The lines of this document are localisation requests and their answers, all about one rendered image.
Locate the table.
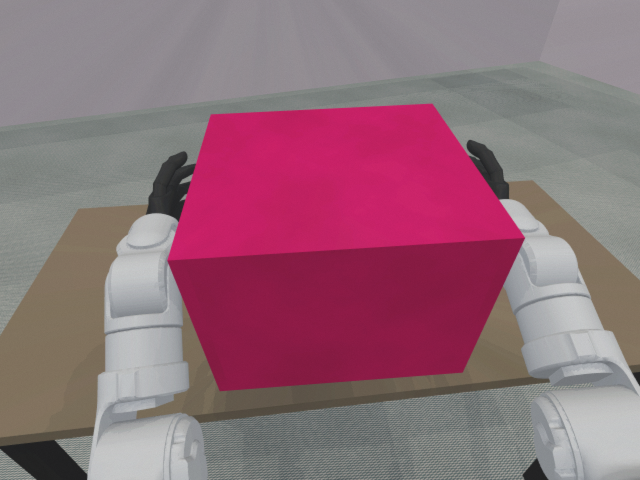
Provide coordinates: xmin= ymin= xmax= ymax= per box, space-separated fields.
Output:
xmin=0 ymin=180 xmax=640 ymax=480

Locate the robot right upper arm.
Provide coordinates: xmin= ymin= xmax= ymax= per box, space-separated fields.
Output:
xmin=531 ymin=384 xmax=640 ymax=480

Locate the left robot forearm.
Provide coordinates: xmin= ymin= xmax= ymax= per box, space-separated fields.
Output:
xmin=87 ymin=213 xmax=189 ymax=480

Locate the right robot hand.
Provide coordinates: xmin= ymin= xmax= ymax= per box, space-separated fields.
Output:
xmin=467 ymin=140 xmax=509 ymax=200

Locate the carton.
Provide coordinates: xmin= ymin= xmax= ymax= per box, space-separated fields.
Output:
xmin=167 ymin=104 xmax=525 ymax=391

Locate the left robot hand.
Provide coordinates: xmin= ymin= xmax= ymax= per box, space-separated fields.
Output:
xmin=146 ymin=151 xmax=196 ymax=222

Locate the right robot forearm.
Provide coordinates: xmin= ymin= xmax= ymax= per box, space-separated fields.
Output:
xmin=499 ymin=199 xmax=640 ymax=397

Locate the robot left upper arm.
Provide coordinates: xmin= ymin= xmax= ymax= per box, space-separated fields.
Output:
xmin=90 ymin=413 xmax=208 ymax=480

